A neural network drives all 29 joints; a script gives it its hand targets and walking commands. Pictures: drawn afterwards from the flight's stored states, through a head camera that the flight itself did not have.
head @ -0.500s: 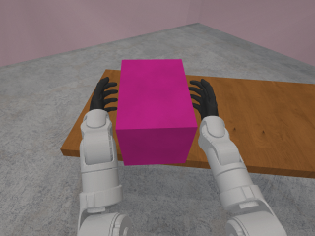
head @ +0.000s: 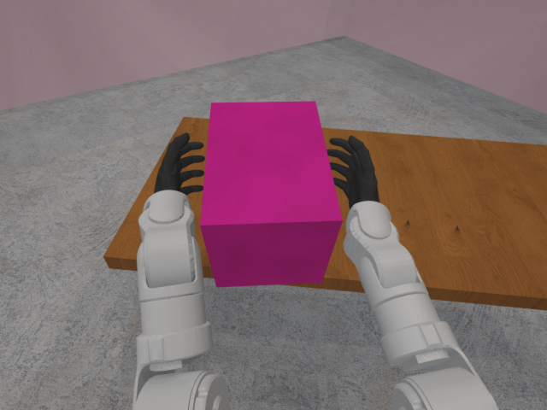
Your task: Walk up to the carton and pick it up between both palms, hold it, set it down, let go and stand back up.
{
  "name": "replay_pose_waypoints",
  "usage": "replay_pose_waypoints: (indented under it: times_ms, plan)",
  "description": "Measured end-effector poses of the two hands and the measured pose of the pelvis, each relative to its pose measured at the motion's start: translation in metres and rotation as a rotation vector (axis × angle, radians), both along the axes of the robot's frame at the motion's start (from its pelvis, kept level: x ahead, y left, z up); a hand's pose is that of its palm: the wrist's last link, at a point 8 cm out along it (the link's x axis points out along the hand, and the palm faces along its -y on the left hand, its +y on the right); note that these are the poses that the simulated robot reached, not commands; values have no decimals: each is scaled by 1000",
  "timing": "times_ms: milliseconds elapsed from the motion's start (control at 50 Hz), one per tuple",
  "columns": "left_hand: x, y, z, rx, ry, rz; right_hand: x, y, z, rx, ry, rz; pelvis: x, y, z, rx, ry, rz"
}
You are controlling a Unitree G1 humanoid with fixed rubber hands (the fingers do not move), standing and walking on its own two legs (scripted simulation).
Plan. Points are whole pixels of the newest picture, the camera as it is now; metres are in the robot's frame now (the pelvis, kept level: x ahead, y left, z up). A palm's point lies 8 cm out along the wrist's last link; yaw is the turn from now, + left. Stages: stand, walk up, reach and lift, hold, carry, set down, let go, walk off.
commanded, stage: hold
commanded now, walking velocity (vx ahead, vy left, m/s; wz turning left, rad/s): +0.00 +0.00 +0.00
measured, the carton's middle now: (266, 193) +0.41 +0.01 +0.13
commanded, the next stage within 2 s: none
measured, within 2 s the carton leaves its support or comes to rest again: neither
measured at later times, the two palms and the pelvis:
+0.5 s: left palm (170, 195) +0.36 +0.14 +0.17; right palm (354, 197) +0.36 -0.11 +0.16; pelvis +0.00 +0.00 +0.00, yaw +0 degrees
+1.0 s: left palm (171, 194) +0.35 +0.14 +0.18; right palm (360, 195) +0.35 -0.12 +0.17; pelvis +0.00 +0.00 +0.00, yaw +0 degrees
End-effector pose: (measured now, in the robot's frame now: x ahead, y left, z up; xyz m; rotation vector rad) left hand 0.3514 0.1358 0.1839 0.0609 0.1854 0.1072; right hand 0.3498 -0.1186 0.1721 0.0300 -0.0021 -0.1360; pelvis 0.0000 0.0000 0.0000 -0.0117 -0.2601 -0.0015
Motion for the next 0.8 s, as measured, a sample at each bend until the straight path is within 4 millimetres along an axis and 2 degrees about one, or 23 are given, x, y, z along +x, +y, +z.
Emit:
replay_pose_waypoints:
  times_ms: [140, 800]
  plan:
    - [4, 5, -10, -6, 38, 7, 6, 5, -11, 12, 36, 9, -1, 1, 0, 0, 8, -2]
    - [4, 7, -10, -2, 17, 6, 5, 7, -9, 11, 15, 9, 1, 2, 0, -4, 12, 3]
